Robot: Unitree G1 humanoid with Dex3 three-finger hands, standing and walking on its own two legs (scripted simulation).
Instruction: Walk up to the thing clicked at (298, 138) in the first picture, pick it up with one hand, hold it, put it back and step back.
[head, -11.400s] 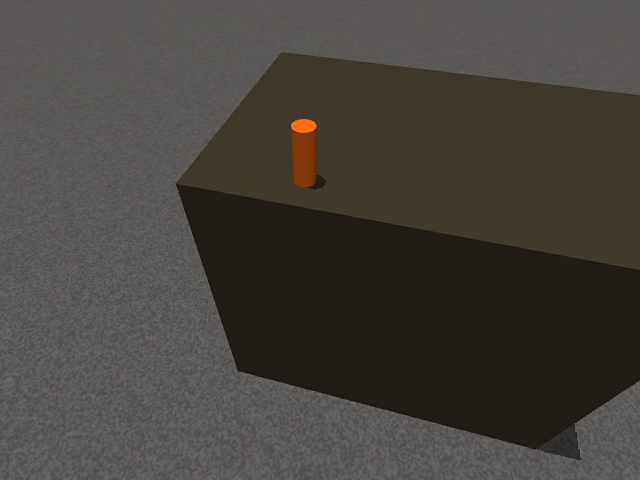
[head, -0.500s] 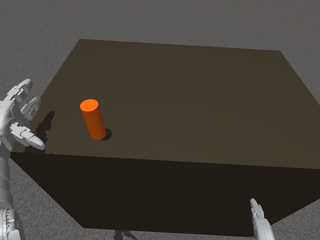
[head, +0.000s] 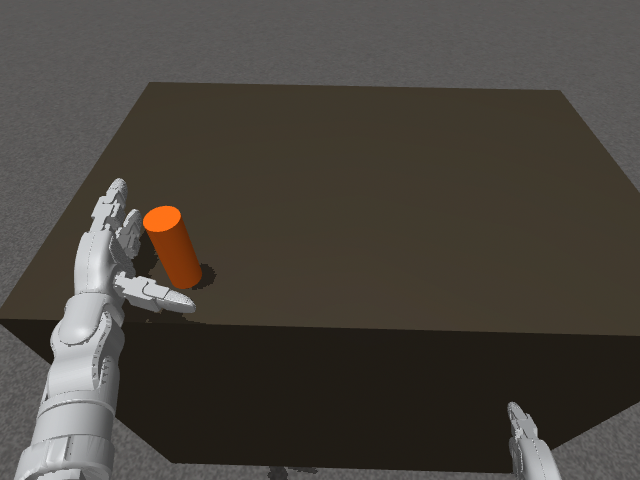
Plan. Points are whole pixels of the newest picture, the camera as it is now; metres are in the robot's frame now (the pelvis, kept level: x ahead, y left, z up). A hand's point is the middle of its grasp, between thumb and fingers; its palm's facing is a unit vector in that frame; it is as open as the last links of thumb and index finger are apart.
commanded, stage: close in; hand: left
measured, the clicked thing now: (175, 249) +0.39 +0.18 +0.09
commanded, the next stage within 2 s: rest palm in 0.06 s
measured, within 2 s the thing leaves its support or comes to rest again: leaves its support in 1.46 s
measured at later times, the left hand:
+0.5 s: hand (181, 265) +0.37 +0.16 +0.10, palm faces +0.13 -0.99 +0.01, open 16.6 cm
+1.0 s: hand (191, 256) +0.39 +0.16 +0.09, palm faces +0.13 -0.99 +0.02, open 7.8 cm
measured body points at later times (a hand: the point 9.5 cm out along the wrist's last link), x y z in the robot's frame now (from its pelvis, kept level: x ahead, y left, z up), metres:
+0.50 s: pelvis -0.02 -0.01 +0.00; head +0.00 -0.01 +0.45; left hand +0.35 +0.22 +0.10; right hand +0.14 -0.27 -0.07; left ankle +0.01 +0.12 -0.73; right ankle -0.05 -0.13 -0.73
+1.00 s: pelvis -0.03 +0.00 -0.01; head +0.00 +0.00 +0.44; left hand +0.38 +0.21 +0.09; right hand +0.12 -0.26 -0.07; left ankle +0.01 +0.12 -0.73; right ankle -0.05 -0.13 -0.73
